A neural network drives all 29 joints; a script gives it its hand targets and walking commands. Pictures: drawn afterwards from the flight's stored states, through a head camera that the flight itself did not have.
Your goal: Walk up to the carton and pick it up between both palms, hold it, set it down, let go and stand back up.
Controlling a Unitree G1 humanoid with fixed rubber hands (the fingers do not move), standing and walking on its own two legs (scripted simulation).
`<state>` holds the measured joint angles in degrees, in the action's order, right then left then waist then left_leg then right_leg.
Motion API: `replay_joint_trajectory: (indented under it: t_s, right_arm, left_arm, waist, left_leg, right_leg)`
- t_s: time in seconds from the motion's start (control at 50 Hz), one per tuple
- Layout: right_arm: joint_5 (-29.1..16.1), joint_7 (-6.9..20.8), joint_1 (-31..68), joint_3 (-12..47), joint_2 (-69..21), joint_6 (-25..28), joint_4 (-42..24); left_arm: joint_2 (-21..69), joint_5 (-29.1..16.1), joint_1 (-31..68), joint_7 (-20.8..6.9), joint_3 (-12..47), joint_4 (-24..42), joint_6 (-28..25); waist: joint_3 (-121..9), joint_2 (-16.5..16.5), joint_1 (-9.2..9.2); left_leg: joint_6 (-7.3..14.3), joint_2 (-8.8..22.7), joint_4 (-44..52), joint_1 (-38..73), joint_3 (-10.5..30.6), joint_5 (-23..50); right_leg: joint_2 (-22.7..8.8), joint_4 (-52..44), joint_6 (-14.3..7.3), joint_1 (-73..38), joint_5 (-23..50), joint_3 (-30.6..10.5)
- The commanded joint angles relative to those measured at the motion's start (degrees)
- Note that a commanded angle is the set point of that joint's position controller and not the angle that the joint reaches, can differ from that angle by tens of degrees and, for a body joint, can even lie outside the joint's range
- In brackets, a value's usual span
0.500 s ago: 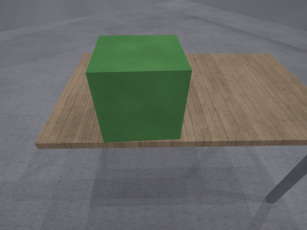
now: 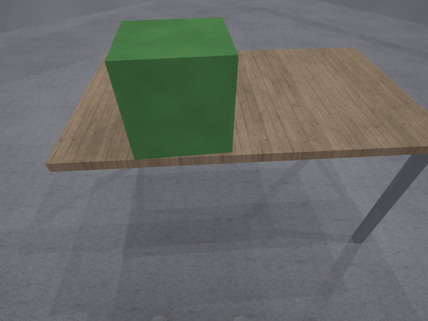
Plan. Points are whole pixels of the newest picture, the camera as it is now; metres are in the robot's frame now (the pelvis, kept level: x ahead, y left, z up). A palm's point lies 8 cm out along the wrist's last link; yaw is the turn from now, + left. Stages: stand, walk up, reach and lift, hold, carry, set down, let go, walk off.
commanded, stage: walk up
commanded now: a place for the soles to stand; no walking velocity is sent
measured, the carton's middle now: (178, 88) +0.74 +0.08 +0.09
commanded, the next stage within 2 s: none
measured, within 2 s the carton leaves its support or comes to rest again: neither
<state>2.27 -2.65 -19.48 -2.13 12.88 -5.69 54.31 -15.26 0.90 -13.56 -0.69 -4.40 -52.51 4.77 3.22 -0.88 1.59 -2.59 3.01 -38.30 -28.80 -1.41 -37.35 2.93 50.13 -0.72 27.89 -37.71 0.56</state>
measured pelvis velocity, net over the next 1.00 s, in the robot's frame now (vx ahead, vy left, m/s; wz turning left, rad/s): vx -0.07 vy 0.00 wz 0.09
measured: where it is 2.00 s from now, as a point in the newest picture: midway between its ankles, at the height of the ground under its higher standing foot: outside the picture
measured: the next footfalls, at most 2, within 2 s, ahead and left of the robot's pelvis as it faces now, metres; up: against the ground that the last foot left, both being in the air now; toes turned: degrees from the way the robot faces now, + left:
right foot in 0.02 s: +0.15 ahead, -0.07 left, +0.03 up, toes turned -3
left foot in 0.26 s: -0.19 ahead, +0.07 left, +0.00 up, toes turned +14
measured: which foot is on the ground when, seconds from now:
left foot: up 0.00-0.24, down 0.26-0.54, up 0.56-0.94, down 0.96-1.00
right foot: up 0.00-0.00, down 0.02-0.22, up 0.24-0.44, down 0.46-0.94, up 0.96-1.00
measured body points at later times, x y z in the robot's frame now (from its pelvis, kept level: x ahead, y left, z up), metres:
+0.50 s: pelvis -0.12 -0.04 -0.05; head -0.16 -0.05 +0.40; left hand -0.03 +0.19 -0.18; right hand -0.24 -0.25 -0.20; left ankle -0.23 +0.06 -0.72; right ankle -0.04 -0.15 -0.72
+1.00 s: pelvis -0.07 +0.00 -0.02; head -0.09 +0.02 +0.43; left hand -0.07 +0.26 -0.17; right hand +0.00 -0.28 -0.13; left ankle -0.01 +0.12 -0.72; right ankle -0.05 -0.15 -0.68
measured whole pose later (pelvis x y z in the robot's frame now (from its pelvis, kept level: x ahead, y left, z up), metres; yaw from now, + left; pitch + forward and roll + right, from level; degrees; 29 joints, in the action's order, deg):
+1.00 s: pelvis -0.07 +0.00 -0.02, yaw +5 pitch -4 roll -1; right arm 1.5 -0.7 -23.9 -4.1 15.0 1.2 43.0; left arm -14.5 4.3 -21.0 -0.6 -1.2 -52.6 3.0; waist -0.5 -1.8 0.8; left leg 0.8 2.6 -48.9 -24.8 -2.3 -25.1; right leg -5.1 62.7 -0.6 24.9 -37.3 2.2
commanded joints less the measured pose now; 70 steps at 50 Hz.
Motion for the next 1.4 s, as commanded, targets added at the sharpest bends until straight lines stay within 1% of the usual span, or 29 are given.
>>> replay_joint_trajectory:
  t_s: [0.0, 0.02, 0.06, 0.14, 0.18, 0.22, 0.24, 0.26, 0.28, 0.3, 0.42, 0.48, 0.5, 0.52, 0.54, 0.66, 0.84, 0.9, 0.92, 0.94, 0.96, 0.98, 1.02, 1.1, 1.16, 1.22, 1.26, 1.28, 1.38]
  right_arm:
    - [0.9, 0.3, 23.4, 0.9, 0.8, 0.9, -12.9]
    - [0.1, 0.8, 11.5, 0.1, 0.5, 0.5, -11.5]
    - [-0.9, 2.2, -9.8, -2.3, 6.4, 0.9, -5.1]
    - [0.7, 3.5, -30.4, -3.9, 6.5, 1.1, 2.1]
    - [0.2, 3.2, -25.7, -1.9, 2.6, 0.9, 0.5]
    - [-0.5, 1.9, -16.7, -0.3, -0.8, 1.9, -1.0]
    - [0.5, 0.7, -10.7, 0.2, -0.5, 2.7, -3.8]
    - [0.9, -0.4, -5.8, 1.0, -0.3, 3.3, -7.0]
    - [-1.5, -0.6, -5.0, -3.2, 11.5, 5.1, -9.3]
    - [-2.0, -0.6, 0.1, -3.4, 12.7, 6.7, -10.8]
    - [1.5, 0.0, -10.7, -1.6, 6.8, 8.7, -1.3]
    - [1.3, 1.7, -7.6, -1.3, 9.2, 7.6, -0.9]
    - [0.8, 2.4, -8.2, -1.0, 8.5, 7.2, -2.4]
    - [0.0, 3.0, -8.2, -0.9, 7.8, 6.8, -5.7]
    - [-0.1, 3.1, -5.8, -1.3, 9.4, 6.3, -8.1]
    - [1.1, 4.2, -11.2, -1.5, 4.3, 5.6, -8.0]
    - [0.0, 5.2, -9.2, -2.4, 5.6, 5.4, -10.9]
    - [-0.3, 3.8, -16.1, -3.0, 5.3, 6.2, -8.9]
    - [0.1, 3.1, -19.4, -3.9, 5.7, 6.6, -8.4]
    - [0.1, 2.1, -21.4, -4.2, 7.7, 6.9, -9.5]
    - [-0.8, 0.3, -20.5, -3.9, 9.9, 7.1, -11.9]
    - [-2.6, -0.9, -13.7, -5.0, 15.4, 7.1, -13.7]
    - [-2.3, -0.9, -5.4, -4.1, 15.0, 7.9, -15.1]
    - [0.0, 0.1, -4.3, -2.9, 11.6, 9.5, -10.9]
    - [0.0, 0.4, -0.5, -1.8, 9.2, 8.8, -10.2]
    - [-0.1, 1.6, -1.3, 0.1, 6.5, 7.2, -8.5]
    - [-1.7, 2.2, -6.2, 2.0, 3.0, 6.6, -9.0]
    - [-1.5, 1.9, -5.8, 1.7, 3.6, 6.1, -9.2]
    - [-1.6, 1.7, -4.6, 1.7, 3.9, 8.5, -7.6]
  left_arm:
    - [-2.8, 0.0, -35.3, 2.4, -1.2, -4.9, -0.3]
    - [-3.9, -1.1, -14.9, 4.4, 0.1, 0.1, -0.4]
    - [-13.8, -0.1, 7.3, 6.0, -1.6, 6.1, -1.5]
    - [-10.0, 3.7, 28.6, 5.0, -1.5, 10.4, -3.8]
    - [-7.5, 4.1, 20.1, 5.2, -1.6, 7.5, -3.3]
    - [-1.3, 4.5, 10.2, 3.8, -0.5, 4.1, -0.7]
    - [4.5, 5.6, 4.5, 2.2, 1.7, 4.9, -0.5]
    - [6.5, 5.6, -3.6, 0.9, 2.6, 3.0, -1.2]
    - [2.5, 3.0, 0.8, 0.5, 2.9, 7.3, -2.5]
    - [-1.6, 2.8, 3.0, 0.4, 2.5, 8.5, -3.3]
    - [-2.9, 1.4, 14.1, -1.3, 0.6, 11.7, -6.3]
    - [-1.3, 0.3, -5.7, -0.3, -0.5, 7.1, -8.3]
    - [-4.8, 0.5, -14.1, 0.7, -2.2, 6.3, -8.5]
    - [-8.9, -0.2, -19.1, 1.5, -3.5, 6.9, -8.4]
    - [-10.3, -1.1, -19.5, 2.6, -3.9, 6.5, -7.9]
    - [-6.0, 1.2, -5.7, 3.1, -0.2, 7.3, -7.9]
    - [-9.7, 3.3, 0.3, 2.4, -0.6, 5.4, -6.5]
    - [-8.0, 4.0, -0.1, 1.7, 0.3, 4.2, -4.2]
    - [-3.5, 4.2, -1.7, 1.1, 2.1, 3.8, -3.4]
    - [2.3, 3.9, -0.9, 0.1, 4.4, 6.2, -3.4]
    - [3.6, 3.8, 0.2, -1.0, 5.4, 9.7, -3.7]
    - [-0.5, 2.1, 0.8, -1.4, 4.5, 11.5, -4.2]
    - [-4.7, 2.4, -2.5, -1.4, 3.2, 10.3, -4.2]
    - [-4.6, 2.4, -5.0, -1.8, 1.6, 8.5, -4.4]
    - [-1.5, 1.6, -3.9, -1.8, 2.0, 8.7, -4.9]
    - [-1.2, 1.4, -9.7, -0.4, 1.5, 6.4, -6.2]
    - [-8.3, 0.8, -9.6, 0.9, 0.3, 8.3, -6.5]
    - [-9.1, -0.5, -7.6, 1.6, 0.1, 8.1, -6.0]
    - [-1.7, 0.3, 2.6, 1.2, 3.8, 7.5, -5.5]
  waist:
    - [6.7, -24.3, -22.28]
    - [10.2, -13.0, -6.98]
    - [1.1, -13.1, 6.49]
    - [-0.9, -17.6, 19.38]
    - [2.3, -8.5, 13.66]
    - [10.9, 11.6, 7.59]
    - [13.1, 11.3, 2.15]
    - [9.8, 2.1, -4.59]
    - [7.4, 8.4, -1.97]
    - [16.7, 7.5, -4.72]
    - [28.0, 6.8, 3.27]
    - [16.7, 2.9, -6.75]
    - [7.9, -5.8, -9.34]
    - [-0.3, -13.8, -9.24]
    - [0.5, -4.5, -8.82]
    - [7.5, -8.4, 0.18]
    - [7.4, -12.3, 2.74]
    - [7.0, -2.0, 5.15]
    - [7.1, 7.4, 6.10]
    - [5.8, 19.0, 6.74]
    - [5.2, 15.7, 5.40]
    - [5.6, 8.9, 2.56]
    - [9.0, 7.8, -1.89]
    - [7.3, 16.3, -1.53]
    - [8.5, 14.8, -1.68]
    - [3.7, 3.8, -4.44]
    - [-2.3, -7.8, -2.72]
    - [-1.4, -6.5, -2.84]
    - [-0.8, -2.9, -0.35]
  left_leg:
    - [-0.9, -9.0, -32.4, -39.4, -2.1, -14.5]
    - [0.1, -6.4, -34.4, -29.5, 11.9, -3.5]
    - [1.1, -8.9, -47.5, -5.0, 2.9, 3.9]
    - [0.7, -6.9, -50.3, 32.8, -12.9, 2.5]
    - [2.5, -1.0, -23.9, 28.2, -9.2, -6.3]
    - [7.4, 0.0, 6.0, 15.0, -1.3, -5.6]
    - [6.7, 7.6, 4.7, 12.1, 15.8, -14.6]
    - [1.5, 7.8, 2.8, 11.5, 13.8, -11.3]
    - [4.8, 19.0, 27.6, 3.3, 40.7, -37.1]
    - [6.3, 24.0, 33.5, 0.6, 43.6, -38.8]
    - [11.3, 20.7, 24.6, 5.5, 20.0, 0.6]
    - [7.4, 9.6, -0.2, -5.0, -0.9, 35.7]
    - [4.4, 3.3, -20.1, -8.6, -7.4, 34.5]
    - [2.0, -4.2, -38.6, -11.9, -4.5, 7.4]
    - [3.1, -2.1, -44.0, -14.6, 5.6, 2.9]
    - [1.7, -0.5, -37.2, -8.1, 4.5, 9.7]
    - [2.5, 1.2, -16.8, 6.2, -3.0, 13.6]
    - [4.0, -2.4, -6.5, 21.3, -7.4, 11.1]
    - [4.0, -4.2, -3.1, 22.6, -5.6, 5.9]
    - [5.8, 7.7, 5.7, 20.4, 15.8, -11.7]
    - [7.5, 17.6, 21.5, 18.6, 41.6, -25.2]
    - [10.6, 22.5, 34.5, 10.8, 54.6, -38.6]
    - [13.7, 22.1, 32.1, 7.0, 46.4, -36.0]
    - [13.1, 16.0, 28.0, 3.2, 23.1, -17.1]
    - [11.8, 12.4, 22.3, -0.6, 12.2, -3.6]
    - [8.5, 7.7, 8.5, -5.0, 4.8, 2.9]
    - [3.6, -0.4, -9.8, -3.9, -2.2, 4.7]
    - [3.5, -0.7, -12.0, -1.6, -0.5, 3.5]
    - [5.3, 3.6, 6.7, 12.1, 6.7, 28.2]
  right_leg:
    - [-20.3, -29.1, -1.3, -17.7, -26.1, -33.2]
    - [-21.0, -38.2, 2.0, 1.6, -35.9, -40.7]
    - [-24.3, -50.6, 0.2, 19.4, -49.7, -42.2]
    - [-11.6, -41.1, 4.3, 38.6, -24.4, -5.8]
    - [-11.6, -27.6, 1.8, 23.2, -16.6, -4.3]
    - [-1.4, 16.4, -0.5, 15.5, -16.5, 1.4]
    - [-0.7, 33.9, 0.1, 28.5, -4.8, -5.8]
    - [0.7, 37.8, 1.0, 29.4, 6.1, -9.4]
    - [-1.5, 28.2, 3.1, 26.9, 10.4, -7.0]
    - [-7.0, 24.9, 5.0, 26.6, 14.3, -9.5]
    - [-7.9, 11.2, 2.4, 19.1, 6.3, -0.5]
    - [1.6, -7.4, -3.9, -16.3, 15.7, 5.0]
    - [-6.1, -13.4, -8.4, -26.1, 6.7, -12.3]
    - [-22.3, -31.8, -13.2, -27.7, -10.3, -44.7]
    - [-27.9, -37.7, -12.7, -24.0, -19.9, -54.9]
    - [-23.1, -40.2, -10.9, -1.8, -19.1, -24.2]
    - [-21.7, -39.7, -7.1, 6.5, -21.0, -6.5]
    - [-18.0, -23.7, -6.0, 12.7, -24.4, -1.0]
    - [-13.2, -8.4, -4.3, 15.0, -23.6, 2.3]
    - [-6.5, 15.2, -0.9, 17.9, -8.5, 7.2]
    - [-3.5, 26.4, 1.0, 25.3, -0.1, -2.4]
    - [-5.1, 28.3, 2.2, 25.3, 4.2, -5.3]
    - [-7.0, 27.7, 3.3, 23.5, 5.5, -4.4]
    - [-7.9, 14.4, 3.7, 9.1, 12.7, -1.6]
    - [-7.1, -0.3, 1.5, -1.6, 14.6, 1.2]
    - [-3.6, -15.5, -0.8, -20.2, 25.4, 2.8]
    - [-21.5, -29.0, -7.5, -18.1, 9.5, -28.0]
    - [-24.1, -32.6, -9.8, -14.2, 2.4, -31.3]
    - [-11.2, -21.4, -3.1, -9.1, 29.3, -5.2]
